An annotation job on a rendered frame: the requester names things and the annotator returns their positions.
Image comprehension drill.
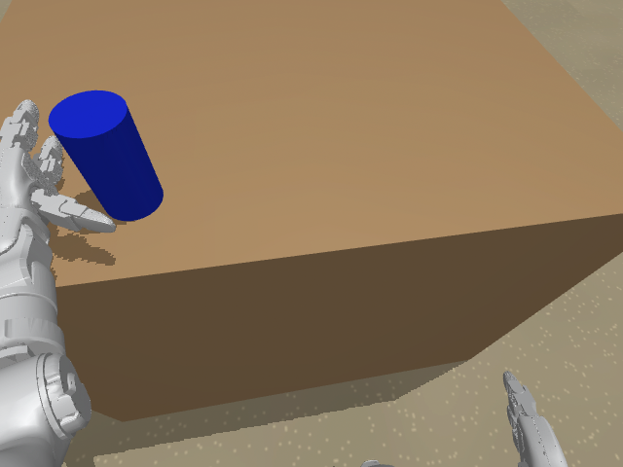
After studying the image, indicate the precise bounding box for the left robot hand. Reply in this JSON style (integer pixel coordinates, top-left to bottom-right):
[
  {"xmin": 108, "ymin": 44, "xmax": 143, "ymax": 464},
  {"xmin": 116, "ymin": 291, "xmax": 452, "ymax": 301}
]
[{"xmin": 0, "ymin": 99, "xmax": 116, "ymax": 233}]

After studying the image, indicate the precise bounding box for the left robot arm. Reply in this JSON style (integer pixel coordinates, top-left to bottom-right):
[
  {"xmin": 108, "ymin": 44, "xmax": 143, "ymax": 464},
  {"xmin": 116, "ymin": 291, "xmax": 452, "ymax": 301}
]
[{"xmin": 0, "ymin": 207, "xmax": 92, "ymax": 467}]

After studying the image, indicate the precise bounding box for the right robot hand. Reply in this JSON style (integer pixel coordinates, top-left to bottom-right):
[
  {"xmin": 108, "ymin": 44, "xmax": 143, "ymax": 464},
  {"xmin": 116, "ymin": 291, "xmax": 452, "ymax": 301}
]
[{"xmin": 503, "ymin": 371, "xmax": 568, "ymax": 467}]

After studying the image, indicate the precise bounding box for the can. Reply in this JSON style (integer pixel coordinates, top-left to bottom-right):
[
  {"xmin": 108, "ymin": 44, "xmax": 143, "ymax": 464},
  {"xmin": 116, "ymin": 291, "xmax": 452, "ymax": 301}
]
[{"xmin": 49, "ymin": 90, "xmax": 164, "ymax": 221}]

